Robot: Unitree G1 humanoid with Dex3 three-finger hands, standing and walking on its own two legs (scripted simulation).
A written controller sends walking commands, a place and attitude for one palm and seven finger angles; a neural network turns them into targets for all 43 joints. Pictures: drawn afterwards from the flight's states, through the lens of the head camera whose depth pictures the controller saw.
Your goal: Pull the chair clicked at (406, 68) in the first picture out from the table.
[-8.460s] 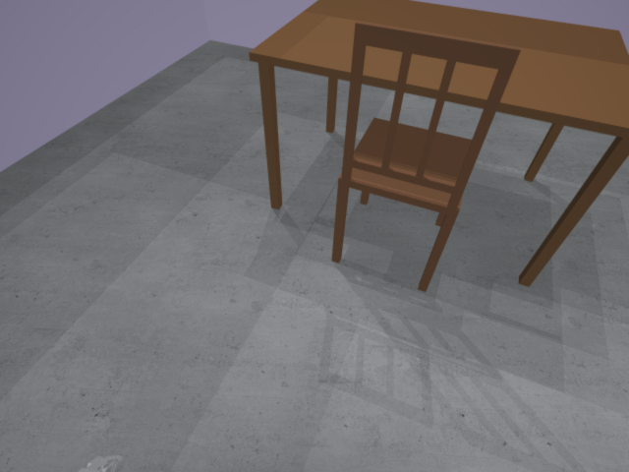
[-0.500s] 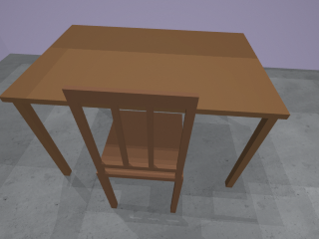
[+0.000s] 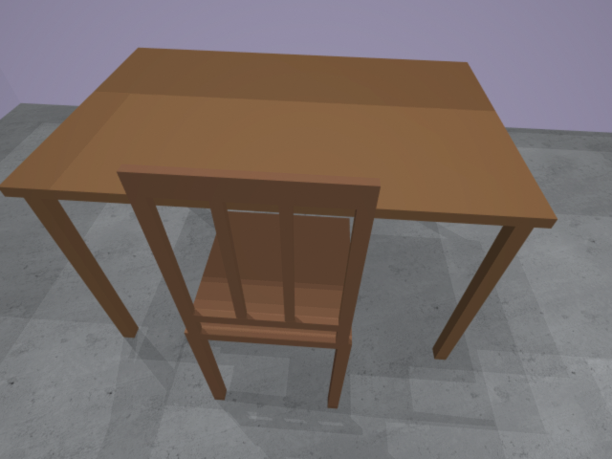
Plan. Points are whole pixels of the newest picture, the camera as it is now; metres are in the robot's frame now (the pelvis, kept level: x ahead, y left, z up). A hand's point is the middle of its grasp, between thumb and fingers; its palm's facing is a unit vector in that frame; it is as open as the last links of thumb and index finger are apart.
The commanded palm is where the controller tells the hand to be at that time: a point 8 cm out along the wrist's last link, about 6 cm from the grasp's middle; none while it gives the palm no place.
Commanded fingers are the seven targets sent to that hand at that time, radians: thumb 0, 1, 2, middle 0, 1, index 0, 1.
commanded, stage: look again from close up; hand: left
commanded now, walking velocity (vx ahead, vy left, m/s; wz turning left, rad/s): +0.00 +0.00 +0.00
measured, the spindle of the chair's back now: (231, 266) +0.46 +0.17 -0.07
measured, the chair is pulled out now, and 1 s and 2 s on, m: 0.00 0.00 0.00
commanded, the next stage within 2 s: raise the hand toward the chair's back in 0.62 s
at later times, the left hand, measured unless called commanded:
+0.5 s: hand out of the picture -0.05 +0.15 -0.18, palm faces +0.06 -0.99 -0.16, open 7.4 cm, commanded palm none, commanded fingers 0.00 0.90 0.90 -0.20 -0.30 -0.20 -0.30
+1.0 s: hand (196, 416) +0.18 +0.15 -0.02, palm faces +0.02 -1.00 -0.01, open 8.0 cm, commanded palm +0.10 +0.21 -0.07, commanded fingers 0.00 0.55 0.75 -0.17 -0.25 -0.17 -0.25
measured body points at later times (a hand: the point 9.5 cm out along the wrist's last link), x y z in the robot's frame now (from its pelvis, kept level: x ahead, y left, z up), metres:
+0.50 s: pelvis +0.00 +0.00 +0.00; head +0.00 +0.00 +0.45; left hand -0.05 +0.20 -0.16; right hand -0.02 -0.21 -0.16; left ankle +0.02 +0.13 -0.74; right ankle -0.07 -0.10 -0.74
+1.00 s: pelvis -0.05 +0.01 -0.04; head -0.02 +0.00 +0.41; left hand +0.17 +0.21 -0.02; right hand +0.12 -0.26 -0.12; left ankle +0.02 +0.13 -0.74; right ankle -0.07 -0.10 -0.74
